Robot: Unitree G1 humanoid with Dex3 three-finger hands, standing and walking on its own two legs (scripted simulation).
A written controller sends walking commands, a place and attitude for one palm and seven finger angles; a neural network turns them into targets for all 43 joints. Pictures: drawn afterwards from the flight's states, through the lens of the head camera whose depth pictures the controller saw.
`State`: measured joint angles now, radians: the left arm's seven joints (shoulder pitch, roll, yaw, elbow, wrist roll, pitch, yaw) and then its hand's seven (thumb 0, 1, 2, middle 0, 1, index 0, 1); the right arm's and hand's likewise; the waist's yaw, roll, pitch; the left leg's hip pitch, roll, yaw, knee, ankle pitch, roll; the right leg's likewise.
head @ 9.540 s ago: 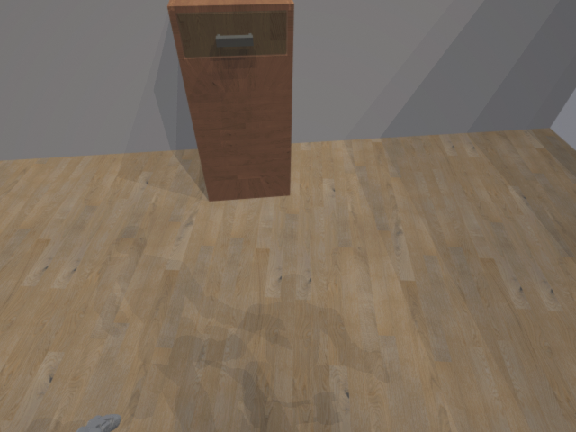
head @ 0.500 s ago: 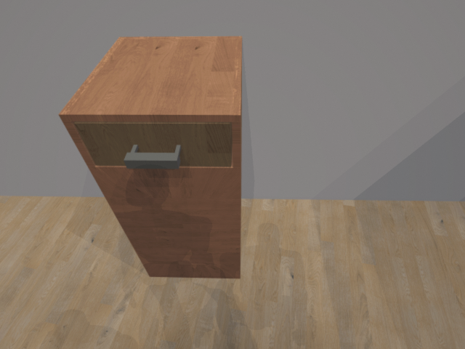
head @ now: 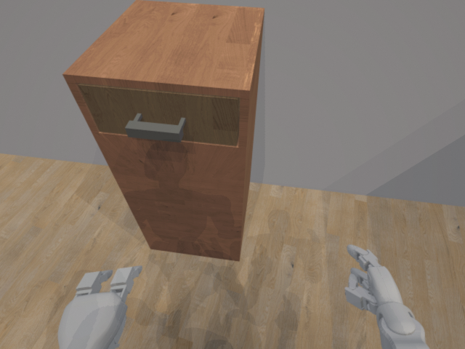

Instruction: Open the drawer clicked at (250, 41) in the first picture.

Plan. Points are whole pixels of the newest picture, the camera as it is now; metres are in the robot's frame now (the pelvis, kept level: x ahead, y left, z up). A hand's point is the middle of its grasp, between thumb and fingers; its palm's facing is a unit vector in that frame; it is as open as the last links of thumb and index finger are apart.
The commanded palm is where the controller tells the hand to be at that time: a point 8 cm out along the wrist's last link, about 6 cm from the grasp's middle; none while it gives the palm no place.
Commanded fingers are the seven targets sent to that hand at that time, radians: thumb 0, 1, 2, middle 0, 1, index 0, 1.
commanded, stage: raise the hand with hooked fingers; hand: left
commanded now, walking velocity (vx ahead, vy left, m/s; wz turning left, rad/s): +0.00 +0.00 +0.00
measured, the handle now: (157, 125) +0.54 +0.29 +0.04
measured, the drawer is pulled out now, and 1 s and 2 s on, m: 0.00 0.00 0.00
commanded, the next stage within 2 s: move the hooked fingers above the handle in 1.40 s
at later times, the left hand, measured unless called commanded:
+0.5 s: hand (116, 233) +0.25 +0.24 +0.06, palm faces +0.04 -0.10 -0.99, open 12.0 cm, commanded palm +0.23 +0.25 +0.13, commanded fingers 0.00 -0.29 0.39 -0.28 -1.07 -0.28 -1.07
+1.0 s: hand (84, 155) +0.32 +0.30 +0.16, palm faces +0.13 -0.06 -0.99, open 13.8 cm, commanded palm +0.29 +0.29 +0.21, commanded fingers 0.00 -0.50 0.30 -0.30 -1.20 -0.30 -1.20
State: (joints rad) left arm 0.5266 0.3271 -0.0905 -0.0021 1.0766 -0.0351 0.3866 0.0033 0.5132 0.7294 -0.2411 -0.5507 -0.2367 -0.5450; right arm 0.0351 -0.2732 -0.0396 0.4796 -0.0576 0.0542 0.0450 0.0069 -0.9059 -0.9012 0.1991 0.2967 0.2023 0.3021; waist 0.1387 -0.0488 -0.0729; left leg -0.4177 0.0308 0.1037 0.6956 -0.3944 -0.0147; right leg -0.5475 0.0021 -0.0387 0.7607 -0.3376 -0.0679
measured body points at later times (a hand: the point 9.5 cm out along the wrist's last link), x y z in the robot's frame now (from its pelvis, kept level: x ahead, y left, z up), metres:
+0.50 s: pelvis +0.01 +0.01 +0.01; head +0.04 -0.02 +0.46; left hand +0.24 +0.25 +0.12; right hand +0.18 -0.24 -0.10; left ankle -0.03 +0.15 -0.71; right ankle +0.03 -0.07 -0.71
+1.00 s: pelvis +0.00 +0.06 +0.03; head -0.01 +0.03 +0.48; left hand +0.31 +0.30 +0.22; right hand +0.22 -0.14 -0.06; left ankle -0.03 +0.15 -0.71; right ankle +0.03 -0.07 -0.71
